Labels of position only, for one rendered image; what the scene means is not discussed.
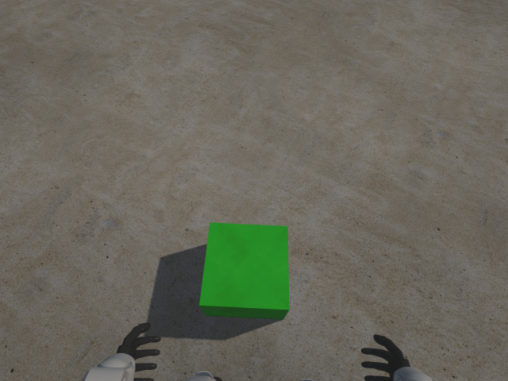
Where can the robot right hand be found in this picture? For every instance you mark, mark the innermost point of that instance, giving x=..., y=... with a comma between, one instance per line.
x=394, y=357

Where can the robot left hand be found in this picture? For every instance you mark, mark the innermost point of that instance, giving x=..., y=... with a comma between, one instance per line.
x=132, y=342

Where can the carton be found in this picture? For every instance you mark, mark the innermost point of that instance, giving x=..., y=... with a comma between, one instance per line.
x=246, y=272

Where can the robot left forearm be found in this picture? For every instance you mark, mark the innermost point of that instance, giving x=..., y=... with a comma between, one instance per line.
x=118, y=367

